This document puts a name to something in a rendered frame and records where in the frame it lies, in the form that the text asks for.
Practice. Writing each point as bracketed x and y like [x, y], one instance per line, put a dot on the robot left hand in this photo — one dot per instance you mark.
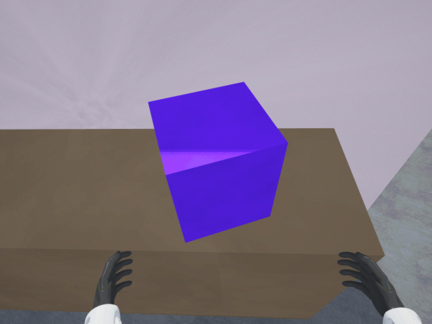
[106, 288]

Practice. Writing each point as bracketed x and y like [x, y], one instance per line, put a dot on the left robot forearm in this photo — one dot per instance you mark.
[104, 314]

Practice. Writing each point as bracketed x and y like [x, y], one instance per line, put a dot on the robot right hand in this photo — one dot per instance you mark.
[375, 284]

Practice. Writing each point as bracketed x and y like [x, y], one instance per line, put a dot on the right robot forearm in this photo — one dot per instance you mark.
[401, 316]

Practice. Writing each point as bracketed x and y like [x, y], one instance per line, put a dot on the pedestal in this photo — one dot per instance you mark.
[72, 198]

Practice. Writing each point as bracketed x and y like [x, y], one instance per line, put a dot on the carton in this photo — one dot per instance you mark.
[222, 155]

